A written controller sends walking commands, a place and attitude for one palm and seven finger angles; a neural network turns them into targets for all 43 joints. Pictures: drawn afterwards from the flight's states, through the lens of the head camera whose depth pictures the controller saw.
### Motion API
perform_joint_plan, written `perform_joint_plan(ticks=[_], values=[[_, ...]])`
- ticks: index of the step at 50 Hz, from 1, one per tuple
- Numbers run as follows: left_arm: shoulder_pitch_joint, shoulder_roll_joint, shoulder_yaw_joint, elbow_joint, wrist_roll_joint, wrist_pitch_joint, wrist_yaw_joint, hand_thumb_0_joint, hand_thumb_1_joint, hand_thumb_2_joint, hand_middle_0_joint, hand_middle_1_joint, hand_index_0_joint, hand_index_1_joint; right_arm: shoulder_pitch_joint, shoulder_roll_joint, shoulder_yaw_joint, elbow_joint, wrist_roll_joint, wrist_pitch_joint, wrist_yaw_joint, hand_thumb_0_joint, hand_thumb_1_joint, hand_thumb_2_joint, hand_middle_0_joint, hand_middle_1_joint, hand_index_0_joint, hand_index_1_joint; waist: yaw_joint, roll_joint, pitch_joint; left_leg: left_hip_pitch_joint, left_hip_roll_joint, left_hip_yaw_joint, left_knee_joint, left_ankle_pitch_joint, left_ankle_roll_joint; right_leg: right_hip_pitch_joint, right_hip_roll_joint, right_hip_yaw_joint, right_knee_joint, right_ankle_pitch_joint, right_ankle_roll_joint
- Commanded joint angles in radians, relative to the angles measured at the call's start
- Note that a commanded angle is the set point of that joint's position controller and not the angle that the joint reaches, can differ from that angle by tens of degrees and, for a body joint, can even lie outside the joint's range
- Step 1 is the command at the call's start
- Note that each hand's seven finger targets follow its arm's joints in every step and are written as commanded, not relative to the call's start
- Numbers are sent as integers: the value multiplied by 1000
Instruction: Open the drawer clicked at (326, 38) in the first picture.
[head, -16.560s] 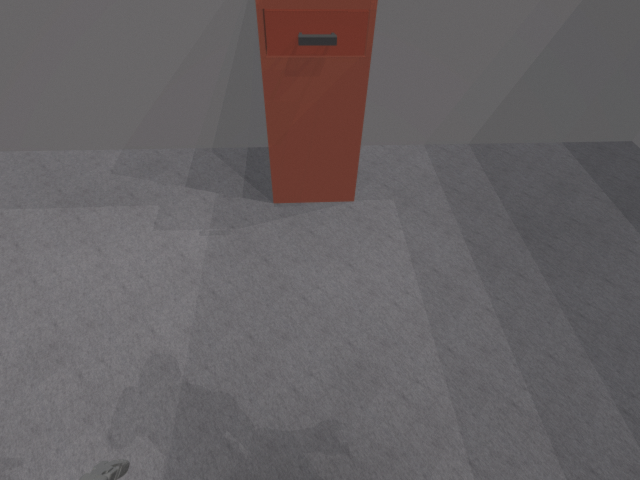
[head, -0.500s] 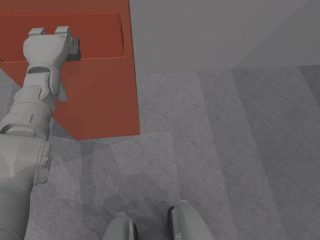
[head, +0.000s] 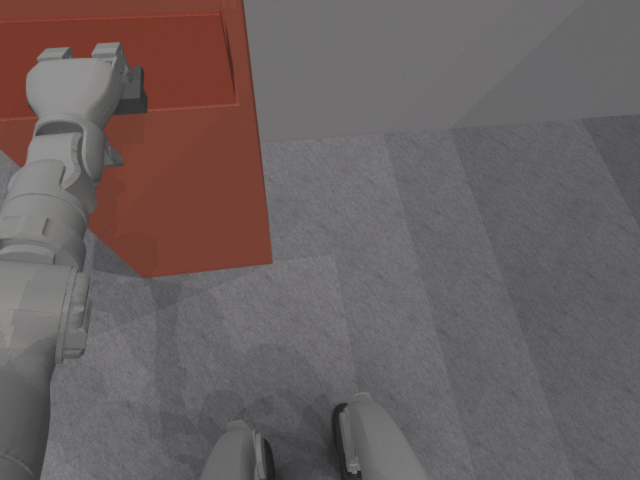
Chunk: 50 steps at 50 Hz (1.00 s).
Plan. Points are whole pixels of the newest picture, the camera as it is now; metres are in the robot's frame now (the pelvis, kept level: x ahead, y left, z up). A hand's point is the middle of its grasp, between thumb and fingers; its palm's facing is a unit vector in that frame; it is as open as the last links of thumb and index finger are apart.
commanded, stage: close the thumb around the handle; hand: left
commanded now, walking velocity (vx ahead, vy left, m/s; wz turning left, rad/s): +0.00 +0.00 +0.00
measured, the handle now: (92, 88) +0.60 +0.21 +0.06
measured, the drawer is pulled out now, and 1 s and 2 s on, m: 0.00 0.00 0.01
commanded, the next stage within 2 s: pull the drawer open in 0.38 s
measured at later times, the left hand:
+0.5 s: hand (101, 129) +0.56 +0.20 +0.04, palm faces -0.02 -0.01 -1.00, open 6.4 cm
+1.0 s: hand (101, 132) +0.55 +0.20 +0.04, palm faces -0.05 -0.04 -1.00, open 5.8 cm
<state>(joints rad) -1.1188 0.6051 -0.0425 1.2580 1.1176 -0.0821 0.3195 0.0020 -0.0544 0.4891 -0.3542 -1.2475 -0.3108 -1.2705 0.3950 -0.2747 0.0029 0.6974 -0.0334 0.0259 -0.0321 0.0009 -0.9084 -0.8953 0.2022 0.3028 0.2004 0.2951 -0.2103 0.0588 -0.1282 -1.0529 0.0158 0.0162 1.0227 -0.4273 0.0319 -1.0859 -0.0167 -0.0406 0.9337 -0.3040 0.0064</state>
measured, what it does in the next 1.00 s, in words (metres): shifts its weight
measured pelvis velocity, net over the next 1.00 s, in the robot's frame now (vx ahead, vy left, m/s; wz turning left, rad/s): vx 0.05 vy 0.01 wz -0.03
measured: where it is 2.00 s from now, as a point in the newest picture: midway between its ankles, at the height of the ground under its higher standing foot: outside the picture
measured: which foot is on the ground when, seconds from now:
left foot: down 0.00-1.00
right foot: down 0.00-1.00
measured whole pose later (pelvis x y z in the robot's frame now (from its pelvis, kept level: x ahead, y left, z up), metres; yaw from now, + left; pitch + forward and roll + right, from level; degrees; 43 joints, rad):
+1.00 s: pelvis +0.05 +0.01 +0.02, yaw -2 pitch +24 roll -2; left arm -0.82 0.50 -0.02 1.04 1.07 -0.07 0.35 0.00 0.70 0.76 -0.30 -1.35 -0.37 -1.35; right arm 0.39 -0.26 -0.03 0.71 -0.03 0.08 -0.01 0.00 -0.91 -0.90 0.20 0.30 0.20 0.30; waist -0.13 0.06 -0.15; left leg -0.84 0.02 0.05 0.89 -0.46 0.04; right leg -0.90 0.00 0.00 0.82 -0.34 0.02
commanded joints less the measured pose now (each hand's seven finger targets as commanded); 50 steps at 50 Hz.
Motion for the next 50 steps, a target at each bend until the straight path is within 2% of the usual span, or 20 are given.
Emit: perform_joint_plan(ticks=[1, 4, 7, 9, 12, 15, 16, 17, 21, 24, 27, 28, 30, 32, 33, 37, 42, 46, 49, 50], values=[[-402, 203, 32, -126, -8, 26, 21, 0, 452, 708, -368, -1302, -368, -1302, 191, -180, -70, -23, 2, -6, -10, 0, -900, -900, 200, 300, 200, 300, -29, 35, -432, 251, -26, -51, -148, 95, 21, 273, 58, -5, -115, -6, -28], [-418, 220, 38, -99, -11, 45, 32, 0, 620, 780, -380, -1320, -380, -1320, 189, -186, -66, -16, 3, -4, -9, 0, -900, -900, 200, 300, 200, 300, -40, 25, -405, 233, -27, -46, -149, 86, 24, 269, 57, -2, -121, -9, -26], [-436, 259, 65, -113, -8, 56, 37, 0, 788, 852, -392, -1338, -392, -1338, 191, -190, -66, -13, 1, 3, -9, 0, -900, -900, 200, 300, 200, 300, -30, 27, -443, 248, -28, -46, -149, 125, 23, 295, 56, -1, -115, 20, -27], [-415, 242, 52, -105, -8, 65, 40, 0, 900, 900, -400, -1350, -400, -1350, 192, -185, -66, -14, 2, 7, -5, 0, -900, -900, 200, 300, 200, 300, -24, 56, -457, 265, -31, -43, -148, 149, 19, 302, 57, -2, -116, 36, -28], [-430, 192, 22, -81, -13, 78, 39, 0, 900, 900, -400, -1350, -400, -1350, 184, -183, -66, -12, 4, 10, -5, 0, -900, -900, 200, 300, 200, 300, -49, 20, -386, 268, -26, -46, -159, 132, 20, 266, 59, -10, -131, 19, -25], [-460, 256, 52, -116, -4, 72, 43, 0, 900, 900, -400, -1350, -400, -1350, 179, -189, -63, -20, 2, 11, -9, 0, -900, -900, 200, 300, 200, 300, -35, 46, -440, 267, -31, -48, -156, 129, 21, 295, 56, -3, -122, 21, -26], [-473, 225, 30, -138, -6, 61, 40, 0, 900, 900, -400, -1350, -400, -1350, 178, -181, -66, -25, 1, 6, -10, 0, -900, -900, 200, 300, 200, 300, -42, 61, -457, 275, -33, -44, -151, 125, 22, 297, 57, 1, -124, 21, -26], [-471, 248, 50, -140, -5, 54, 41, 0, 900, 900, -400, -1350, -400, -1350, 178, -183, -66, -20, -1, 6, -10, 0, -900, -900, 200, 300, 200, 300, -39, 57, -459, 282, -32, -46, -148, 132, 22, 295, 56, 0, -124, 26, -27], [-441, 226, 34, -103, -3, 65, 43, 0, 900, 900, -400, -1350, -400, -1350, 175, -183, -62, -20, 0, 6, -12, 0, -900, -900, 200, 300, 200, 300, -42, 50, -416, 270, -30, -51, -151, 128, 19, 277, 57, -7, -121, 16, -27], [-474, 238, 39, -116, -2, 63, 48, 0, 900, 900, -400, -1350, -400, -1350, 179, -185, -62, -19, 0, 4, -14, 0, -900, -900, 200, 300, 200, 300, -49, 50, -429, 264, -31, -49, -146, 127, 22, 280, 57, -5, -117, 19, -26], [-391, 234, 55, -120, -7, 64, 40, 0, 900, 900, -400, -1350, -400, -1350, 174, -184, -65, -25, -1, 10, -9, 0, -900, -900, 200, 300, 200, 300, -16, 57, -465, 298, -32, -48, -152, 166, 17, 308, 59, -7, -117, 42, -31], [-384, 209, 37, -121, -8, 65, 40, 0, 900, 900, -400, -1350, -400, -1350, 177, -180, -67, -27, -1, 11, -10, 0, -900, -900, 200, 300, 200, 300, -25, 51, -456, 302, -29, -47, -154, 173, 17, 307, 59, -8, -121, 50, -28], [-355, 169, 17, -148, -16, 61, 34, 0, 900, 900, -400, -1350, -400, -1350, 171, -174, -69, -33, 1, 10, -5, 0, -900, -900, 200, 300, 200, 300, -8, 75, -460, 322, -29, -45, -162, 171, 14, 310, 61, -9, -128, 44, -31], [-322, 186, 39, -146, -22, 59, 30, 0, 900, 900, -400, -1350, -400, -1350, 167, -178, -69, -30, 3, 14, -5, 0, -900, -900, 200, 300, 200, 300, -1, 45, -458, 327, -25, -45, -168, 180, 15, 328, 63, -8, -131, 54, -31], [-295, 199, 51, -165, -23, 57, 29, 0, 900, 900, -400, -1350, -400, -1350, 168, -177, -70, -33, 3, 16, -4, 0, -900, -900, 200, 300, 200, 300, 17, 61, -472, 336, -26, -43, -175, 190, 12, 346, 62, -9, -131, 61, -31], [-189, 130, 36, -196, -42, 44, 21, 0, 900, 900, -400, -1350, -400, -1350, 161, -168, -81, -34, 5, 19, 2, 0, -900, -900, 200, 300, 200, 300, 43, 39, -484, 390, -21, -39, -188, 250, 9, 381, 67, -12, -145, 105, -34], [-45, 124, 67, -257, -68, 20, 12, 0, 900, 900, -400, -1350, -400, -1350, 146, -163, -88, -38, 5, 30, 4, 0, -900, -900, 200, 300, 200, 300, 85, -8, -480, 384, -25, -14, -205, 322, 12, 498, 65, 2, -155, 217, -33], [63, 86, 61, -279, -66, 8, 17, 0, 900, 900, -400, -1350, -400, -1350, 131, -160, -98, -40, 9, 38, 7, 0, -900, -900, 200, 300, 200, 300, 98, -54, -412, 382, -22, -5, -219, 369, 12, 518, 66, 1, -165, 272, -33], [110, 96, 87, -317, -55, 2, 37, 0, 900, 900, -400, -1350, -400, -1350, 128, -160, -107, -33, 5, 46, 13, 0, -900, -900, 200, 300, 200, 300, 117, -46, -433, 412, -19, 0, -212, 462, 10, 540, 64, 4, -153, 347, -35], [139, 68, 71, -322, -51, 6, 42, 0, 900, 900, -400, -1350, -400, -1350, 122, -155, -110, -38, 4, 47, 16, 0, -900, -900, 200, 300, 200, 300, 119, -34, -428, 425, -19, 4, -211, 500, 9, 540, 63, 2, -155, 367, -34]])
